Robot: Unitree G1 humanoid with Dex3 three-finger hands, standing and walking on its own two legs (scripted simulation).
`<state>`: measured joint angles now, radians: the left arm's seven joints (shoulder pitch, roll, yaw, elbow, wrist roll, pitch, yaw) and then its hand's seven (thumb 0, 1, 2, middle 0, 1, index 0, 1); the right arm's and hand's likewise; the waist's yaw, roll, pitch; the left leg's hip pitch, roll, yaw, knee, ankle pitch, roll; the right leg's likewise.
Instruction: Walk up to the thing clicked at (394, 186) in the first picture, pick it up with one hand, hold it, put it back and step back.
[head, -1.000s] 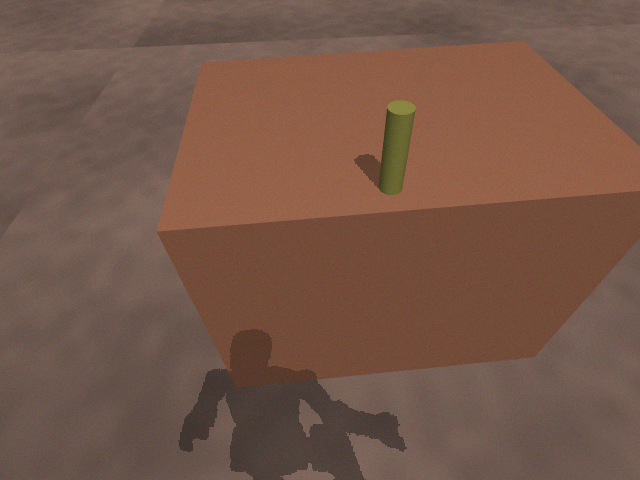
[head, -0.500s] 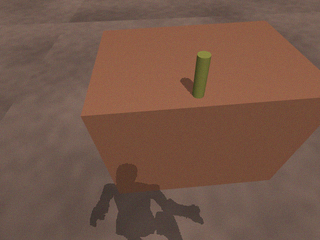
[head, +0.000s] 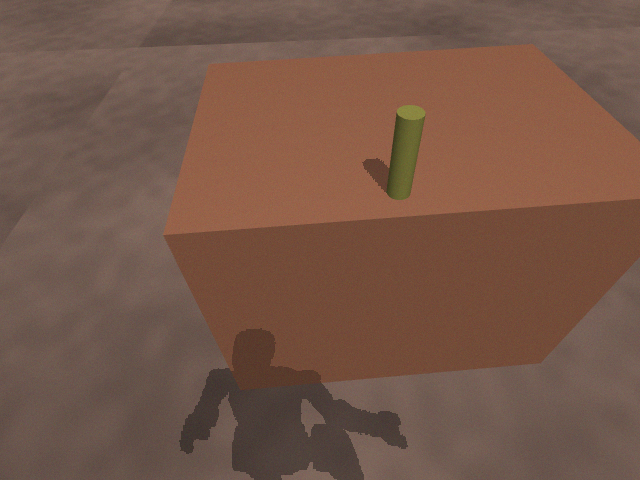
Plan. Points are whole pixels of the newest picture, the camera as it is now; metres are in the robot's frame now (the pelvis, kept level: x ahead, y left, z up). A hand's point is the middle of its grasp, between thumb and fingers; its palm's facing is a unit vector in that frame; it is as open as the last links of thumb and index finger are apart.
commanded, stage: stand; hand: right
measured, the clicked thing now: (404, 156) +0.63 -0.12 +0.05
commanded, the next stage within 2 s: walk up in 0.12 s
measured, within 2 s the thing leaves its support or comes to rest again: neither
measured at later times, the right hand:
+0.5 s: hand out of the picture +0.14 -0.19 -0.17, palm faces -0.09 +0.91 -0.40, open 7.4 cm
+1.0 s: hand (424, 401) +0.28 -0.13 -0.18, palm faces -0.08 +0.93 -0.36, open 7.4 cm
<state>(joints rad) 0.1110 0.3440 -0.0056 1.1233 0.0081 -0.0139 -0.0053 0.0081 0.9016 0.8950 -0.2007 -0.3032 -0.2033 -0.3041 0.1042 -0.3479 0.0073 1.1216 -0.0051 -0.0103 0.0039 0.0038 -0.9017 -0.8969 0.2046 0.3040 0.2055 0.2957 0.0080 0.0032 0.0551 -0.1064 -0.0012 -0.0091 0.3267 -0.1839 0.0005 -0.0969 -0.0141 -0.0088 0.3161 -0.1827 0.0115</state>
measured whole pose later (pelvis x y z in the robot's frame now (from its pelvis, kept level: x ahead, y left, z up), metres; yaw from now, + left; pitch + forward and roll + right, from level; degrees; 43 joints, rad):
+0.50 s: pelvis +0.06 +0.11 -0.04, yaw +5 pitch -4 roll +0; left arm 0.29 0.47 0.09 0.99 0.04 -0.04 0.00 0.01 0.90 0.89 -0.20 -0.30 -0.21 -0.30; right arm 0.25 -0.44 -0.13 0.93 -0.04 0.02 0.10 0.00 -0.90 -0.90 0.20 0.30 0.20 0.30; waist 0.01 -0.02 0.12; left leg -0.39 0.07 0.01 0.72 -0.25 -0.03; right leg -0.11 -0.19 -0.02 0.71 -0.49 -0.01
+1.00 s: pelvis +0.19 +0.13 -0.03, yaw +4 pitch -3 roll +0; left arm 0.15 0.35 0.04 0.89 0.01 -0.02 -0.02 0.01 0.90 0.90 -0.20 -0.30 -0.20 -0.30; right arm 0.24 -0.39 -0.04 0.86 0.02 -0.01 -0.02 0.01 -0.90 -0.90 0.21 0.30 0.21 0.30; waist 0.00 0.02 0.17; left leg -0.26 0.02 0.00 0.88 -0.55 0.01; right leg -0.38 -0.01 -0.02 0.65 -0.22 -0.02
